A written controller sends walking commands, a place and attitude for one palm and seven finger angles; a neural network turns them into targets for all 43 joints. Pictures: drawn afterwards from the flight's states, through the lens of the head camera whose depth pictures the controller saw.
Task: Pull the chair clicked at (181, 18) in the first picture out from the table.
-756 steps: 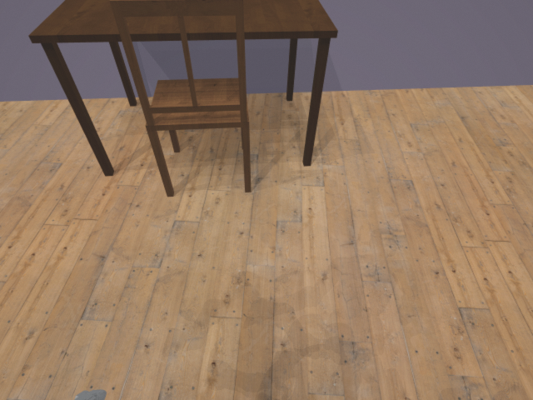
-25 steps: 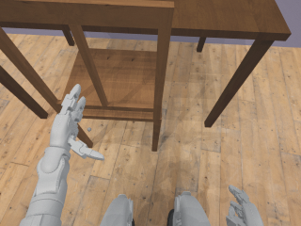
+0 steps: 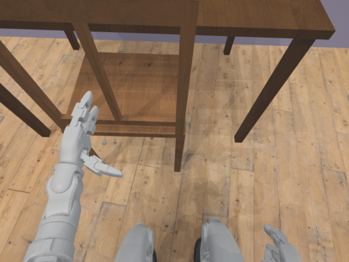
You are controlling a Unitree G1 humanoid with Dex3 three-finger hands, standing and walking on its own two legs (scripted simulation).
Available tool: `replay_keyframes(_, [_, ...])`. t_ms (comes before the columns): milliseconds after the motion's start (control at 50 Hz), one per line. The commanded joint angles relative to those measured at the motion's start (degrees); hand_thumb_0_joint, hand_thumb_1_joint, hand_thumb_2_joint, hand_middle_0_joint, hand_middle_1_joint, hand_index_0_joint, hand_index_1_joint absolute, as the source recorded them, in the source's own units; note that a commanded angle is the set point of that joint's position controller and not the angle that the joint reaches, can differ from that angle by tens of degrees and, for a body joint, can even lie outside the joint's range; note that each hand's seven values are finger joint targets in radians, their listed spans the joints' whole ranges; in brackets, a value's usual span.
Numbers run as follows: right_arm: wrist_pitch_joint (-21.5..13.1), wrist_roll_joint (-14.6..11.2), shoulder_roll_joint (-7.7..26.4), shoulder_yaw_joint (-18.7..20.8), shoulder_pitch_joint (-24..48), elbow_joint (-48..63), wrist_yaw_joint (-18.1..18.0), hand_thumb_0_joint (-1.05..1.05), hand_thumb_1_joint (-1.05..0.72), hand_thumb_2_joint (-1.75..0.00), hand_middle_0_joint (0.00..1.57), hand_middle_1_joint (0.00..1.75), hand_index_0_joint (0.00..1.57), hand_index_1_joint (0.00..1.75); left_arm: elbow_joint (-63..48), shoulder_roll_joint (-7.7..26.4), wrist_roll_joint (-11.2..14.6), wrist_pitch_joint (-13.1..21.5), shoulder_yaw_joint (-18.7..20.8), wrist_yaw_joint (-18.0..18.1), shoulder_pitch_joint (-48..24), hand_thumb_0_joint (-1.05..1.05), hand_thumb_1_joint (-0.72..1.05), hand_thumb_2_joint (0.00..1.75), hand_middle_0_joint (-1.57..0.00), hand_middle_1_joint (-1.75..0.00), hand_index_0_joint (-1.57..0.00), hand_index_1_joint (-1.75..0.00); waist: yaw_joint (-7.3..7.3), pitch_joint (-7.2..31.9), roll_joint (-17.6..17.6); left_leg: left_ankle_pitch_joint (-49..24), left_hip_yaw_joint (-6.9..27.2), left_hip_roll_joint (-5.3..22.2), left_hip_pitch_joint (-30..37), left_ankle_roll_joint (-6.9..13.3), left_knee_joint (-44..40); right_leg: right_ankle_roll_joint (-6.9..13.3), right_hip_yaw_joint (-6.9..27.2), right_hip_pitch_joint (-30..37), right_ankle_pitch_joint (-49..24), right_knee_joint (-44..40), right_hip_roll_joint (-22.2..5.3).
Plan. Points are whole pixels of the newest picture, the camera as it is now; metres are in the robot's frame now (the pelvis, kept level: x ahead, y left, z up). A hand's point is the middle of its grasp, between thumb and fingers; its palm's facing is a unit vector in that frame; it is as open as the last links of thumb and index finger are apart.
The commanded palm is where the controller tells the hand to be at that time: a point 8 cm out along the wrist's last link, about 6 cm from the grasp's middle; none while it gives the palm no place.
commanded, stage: aim the fingers beside a spindle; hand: left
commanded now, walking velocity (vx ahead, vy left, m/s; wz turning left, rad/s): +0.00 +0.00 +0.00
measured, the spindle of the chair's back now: (104, 82) +0.53 +0.19 +0.04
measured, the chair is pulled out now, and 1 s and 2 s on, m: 0.00 -0.01 -0.02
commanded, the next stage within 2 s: push the fingers through the gap in 0.26 s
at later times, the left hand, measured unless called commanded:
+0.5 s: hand (106, 143) +0.37 +0.16 +0.02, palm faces -0.04 -1.00 -0.06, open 16.9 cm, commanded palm +0.36 +0.21 +0.02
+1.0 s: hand (106, 124) +0.41 +0.17 +0.02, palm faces -0.03 -1.00 -0.06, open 16.4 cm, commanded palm +0.41 +0.21 +0.02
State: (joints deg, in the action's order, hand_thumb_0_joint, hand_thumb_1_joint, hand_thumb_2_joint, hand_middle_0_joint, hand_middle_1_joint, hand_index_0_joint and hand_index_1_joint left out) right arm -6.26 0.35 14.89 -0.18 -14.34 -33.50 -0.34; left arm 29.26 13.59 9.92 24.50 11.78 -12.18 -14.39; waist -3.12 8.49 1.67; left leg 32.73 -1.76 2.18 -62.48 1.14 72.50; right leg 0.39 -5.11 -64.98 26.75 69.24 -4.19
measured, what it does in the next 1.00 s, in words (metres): stands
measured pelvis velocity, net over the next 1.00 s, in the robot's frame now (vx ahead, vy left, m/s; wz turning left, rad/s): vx -0.01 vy -0.01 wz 0.01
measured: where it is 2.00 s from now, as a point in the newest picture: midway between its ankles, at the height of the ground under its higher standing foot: outside the picture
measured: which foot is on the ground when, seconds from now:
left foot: down 0.00-1.00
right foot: down 0.00-1.00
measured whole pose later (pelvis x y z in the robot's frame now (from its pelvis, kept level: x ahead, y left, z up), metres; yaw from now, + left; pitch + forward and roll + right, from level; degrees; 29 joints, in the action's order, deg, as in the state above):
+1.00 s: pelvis -0.01 -0.01 -0.01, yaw +0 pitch +24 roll -2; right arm -5.0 0.7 15.6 -0.9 -14.8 -36.3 -1.0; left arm 47.1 17.6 7.8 28.4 15.8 -13.4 -31.4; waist -4.5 8.1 1.5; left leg 32.1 -0.6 2.3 -67.3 0.7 75.1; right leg 1.2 -6.0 -69.2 26.2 71.5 -4.1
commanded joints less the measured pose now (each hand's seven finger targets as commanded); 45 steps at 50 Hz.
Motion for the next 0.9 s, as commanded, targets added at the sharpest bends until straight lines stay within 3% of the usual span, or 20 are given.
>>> replay_keyframes(0, [-2.40,-0.21,8.56,3.34,-1.67,6.31,-0.51,0.00,-0.90,-0.90,0.20,0.30,0.20,0.30,-12.85,7.75,0.25,4.70,1.54,0.74,-13.39,0.00,-0.50,0.30,-0.06,-0.08,-0.06,-0.08,-0.41,23.64,0.69,-17.48,4.55,-1.78,13.43,-0.86,-10.93,1.38,2.94,15.61,-9.74,-7.59,2.74])
replay_keyframes(20, [-2.44,-0.15,8.38,3.36,-1.55,6.37,-0.41,0.00,-0.90,-0.90,0.20,0.30,0.20,0.30,-13.08,6.33,0.10,4.75,0.12,0.78,-13.21,0.00,-0.50,0.30,-0.06,-0.08,-0.06,-0.08,-0.53,23.94,1.01,-17.67,4.56,-1.80,14.02,-0.90,-10.98,1.40,2.85,15.60,-9.78,-7.62,2.67])
replay_keyframes(100, [-2.08,-0.11,8.50,3.32,-1.37,6.33,-0.30,0.00,-0.90,-0.90,0.20,0.30,0.20,0.30,-12.72,6.85,-0.46,4.91,0.41,1.75,-13.02,0.00,-0.50,0.30,-0.06,-0.08,-0.06,-0.08,-0.37,22.90,1.37,-17.60,4.95,-1.72,14.39,-1.13,-11.18,1.56,2.56,14.43,-9.15,-7.41,2.71])
replay_keyframes(160, [-1.87,-0.03,8.48,3.34,-1.14,6.88,-0.31,0.00,-0.90,-0.90,0.20,0.30,0.20,0.30,-13.08,8.00,-0.46,5.02,1.70,2.31,-11.31,0.00,-0.50,0.30,-0.06,-0.08,-0.06,-0.08,0.02,23.94,-0.01,-18.41,4.33,-1.94,13.35,-0.85,-10.55,1.51,2.93,16.34,-10.85,-7.25,2.74])
replay_keyframes(200, [-1.52,-0.22,8.31,3.15,-0.65,6.80,-0.22,0.00,-0.90,-0.90,0.20,0.30,0.20,0.30,-11.71,7.97,-0.41,4.94,1.96,2.22,-11.62,0.00,-0.50,0.30,-0.06,-0.08,-0.06,-0.08,-0.19,22.32,-1.09,-16.18,3.94,-2.06,11.58,-0.77,-10.56,1.36,3.24,16.57,-9.88,-7.65,2.76])
replay_keyframes(300, [-1.48,-0.18,8.13,3.16,-0.59,7.15,-0.31,0.00,-0.90,-0.90,0.20,0.30,0.20,0.30,-12.55,7.33,-0.32,5.15,1.38,1.57,-11.25,0.00,-0.50,0.30,-0.06,-0.08,-0.06,-0.08,0.05,23.88,0.20,-18.07,3.89,-2.02,13.00,-0.84,-10.33,1.44,3.36,17.03,-11.53,-7.23,2.78])
replay_keyframes(320, [-1.52,-0.19,8.03,3.11,-0.36,7.16,-0.30,0.00,-0.90,-0.90,0.20,0.30,0.20,0.30,-13.08,6.37,0.07,5.09,0.40,1.30,-12.20,0.00,-0.50,0.30,-0.06,-0.08,-0.06,-0.08,-0.53,23.71,-0.09,-17.44,3.62,-2.08,12.56,-0.65,-10.00,1.28,3.49,17.15,-11.50,-7.57,2.74])
replay_keyframes(400, [-1.68,-0.25,8.27,3.14,-0.81,6.28,-0.74,0.00,-0.90,-0.90,0.20,0.30,0.20,0.30,-12.35,8.15,-0.09,5.14,1.46,0.92,-15.33,0.00,-0.50,0.30,-0.06,-0.08,-0.06,-0.08,-0.88,23.76,-0.11,-17.58,3.79,-2.05,11.64,-0.62,-9.45,1.35,3.68,17.00,-11.90,-7.12,2.73])
replay_keyframes(420, [-1.77,-0.20,8.13,3.07,-0.75,6.22,-0.67,0.00,-0.90,-0.90,0.20,0.30,0.20,0.30,-11.96,7.07,0.00,5.02,0.55,0.80,-15.74,0.00,-0.50,0.30,-0.06,-0.08,-0.06,-0.08,-1.01,23.87,-0.01,-16.74,3.54,-2.23,11.39,-0.54,-9.27,1.25,3.88,17.15,-11.32,-7.52,2.72])
replay_keyframes(460, [-1.77,-0.38,8.41,2.92,-0.90,5.71,-1.03,0.00,-0.90,-0.90,0.20,0.30,0.20,0.30,-9.13,8.65,-0.21,4.77,1.69,0.85,-18.68,0.00,-0.50,0.30,-0.06,-0.08,-0.06,-0.08,-1.70,21.79,-1.28,-14.36,3.58,-2.23,9.31,-0.34,-8.93,1.29,3.90,15.89,-9.21,-7.67,2.90])
replay_keyframes(480, [-1.84,-0.31,8.40,2.80,-0.86,5.32,-1.08,0.00,-0.90,-0.90,0.20,0.30,0.20,0.30,-8.80,8.28,-0.41,4.91,1.03,0.74,-21.32,0.00,-0.50,0.30,-0.06,-0.08,-0.06,-0.08,-2.01,22.35,0.08,-13.74,3.52,-2.35,9.31,-0.32,-8.75,1.27,4.14,15.36,-8.59,-7.66,2.77])
replay_keyframes(560, [-2.07,-0.09,8.48,3.04,-1.94,5.07,-1.01,0.00,-0.90,-0.90,0.20,0.30,0.20,0.30,-7.65,8.80,-0.58,4.90,1.58,0.68,-23.00,0.00,-0.50,0.30,-0.06,-0.08,-0.06,-0.08,-1.65,26.22,1.67,-17.52,3.81,-2.29,12.15,-0.53,-8.56,1.44,3.85,15.71,-11.22,-6.88,2.82])
replay_keyframes(600, [-1.80,-0.02,8.51,2.99,-2.17,4.78,-0.85,0.00,-0.90,-0.90,0.20,0.30,0.20,0.30,-5.97,9.66,-0.55,4.52,2.55,0.72,-23.66,0.00,-0.50,0.30,-0.06,-0.08,-0.06,-0.08,-1.64,26.25,1.33,-18.08,3.69,-2.33,11.54,-0.58,-8.53,1.33,4.06,16.56,-12.28,-6.97,2.82])
replay_keyframes(640, [-1.40,-0.12,8.64,2.88,-2.42,4.59,-0.81,0.00,-0.90,-0.90,0.20,0.30,0.20,0.30,-2.56,10.73,-0.76,4.01,3.95,0.94,-24.32,0.00,-0.50,0.30,-0.06,-0.08,-0.06,-0.08,-1.95,24.95,-1.38,-16.15,3.27,-2.36,8.71,-0.37,-8.47,1.14,4.28,17.15,-11.42,-7.28,2.88])
replay_keyframes(680, [-1.24,0.01,8.65,2.74,-2.91,4.65,-0.74,0.00,-0.90,-0.90,0.20,0.30,0.20,0.30,-1.78,12.47,-0.99,4.10,5.48,0.93,-25.89,0.00,-0.50,0.30,-0.06,-0.08,-0.06,-0.08,-1.32,26.02,0.32,-16.29,3.04,-2.54,8.14,-0.45,-8.41,1.29,4.57,18.01,-11.83,-6.89,2.85])
replay_keyframes(700, [-1.01,-0.01,8.61,2.67,-2.94,4.64,-0.69,0.00,-0.90,-0.90,0.20,0.30,0.20,0.30,-0.12,12.73,-0.80,3.91,6.05,1.00,-26.00,0.00,-0.50,0.30,-0.06,-0.08,-0.06,-0.08,-1.66,25.49,-1.19,-15.60,2.71,-2.62,7.03,-0.24,-8.27,1.11,4.93,18.65,-11.75,-7.42,2.93])
replay_keyframes(740, [-0.92,0.06,8.53,2.69,-3.18,4.72,-0.68,0.00,-0.90,-0.90,0.20,0.30,0.20,0.30,-1.44,13.64,-0.84,4.71,6.38,0.88,-29.09,0.00,-0.50,0.30,-0.06,-0.08,-0.06,-0.08,-1.78,26.80,-0.64,-14.87,2.46,-2.68,6.21,-0.16,-8.07,1.02,5.51,19.81,-11.54,-7.53,2.83])
replay_keyframes(780, [-0.83,0.03,8.70,2.65,-3.81,4.03,-0.81,0.00,-0.90,-0.90,0.20,0.30,0.20,0.30,0.86,13.51,-1.08,4.80,6.02,0.69,-31.41,0.00,-0.50,0.30,-0.06,-0.08,-0.06,-0.08,-2.88,25.76,-1.46,-13.75,2.60,-2.61,5.56,0.02,-7.74,0.93,5.44,18.54,-10.25,-7.68,3.06])
replay_keyframes(800, [-0.76,-0.03,8.92,2.68,-3.97,3.77,-0.89,0.00,-0.90,-0.90,0.20,0.30,0.20,0.30,1.95,14.78,-1.09,4.93,6.98,0.63,-32.23,0.00,-0.50,0.30,-0.06,-0.08,-0.06,-0.08,-3.00,24.83,-1.25,-12.77,2.57,-2.50,5.16,-0.02,-7.79,0.91,5.52,17.84,-9.02,-7.99,3.03])
replay_keyframes(880, [-0.83,0.12,9.09,2.59,-4.70,2.52,-1.13,0.00,-0.90,-0.90,0.20,0.30,0.20,0.30,4.03,14.47,-1.20,5.59,5.72,-0.25,-38.75,0.00,-0.50,0.30,-0.06,-0.08,-0.06,-0.08,-4.16,25.31,2.06,-12.19,3.02,-2.46,6.93,-0.01,-7.62,1.06,5.26,14.83,-7.13,-8.06,3.07])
